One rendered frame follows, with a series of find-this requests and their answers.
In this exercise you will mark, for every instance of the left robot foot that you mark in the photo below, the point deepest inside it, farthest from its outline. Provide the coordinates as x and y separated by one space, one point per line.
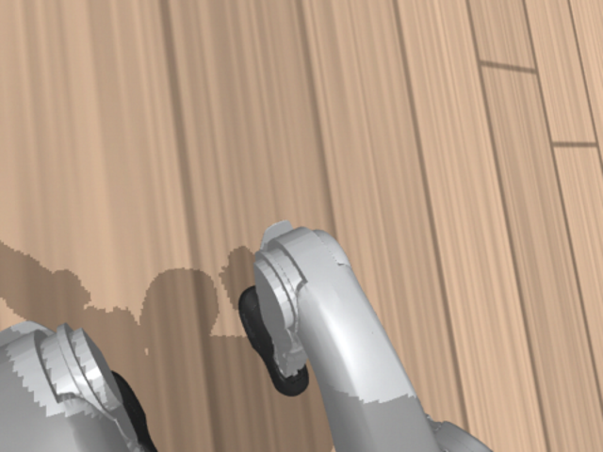
136 413

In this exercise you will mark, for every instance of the right robot hand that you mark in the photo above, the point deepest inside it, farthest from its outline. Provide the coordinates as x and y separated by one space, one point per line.
451 438

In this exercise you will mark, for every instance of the right robot foot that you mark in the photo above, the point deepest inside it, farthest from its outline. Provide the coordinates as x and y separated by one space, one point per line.
251 318

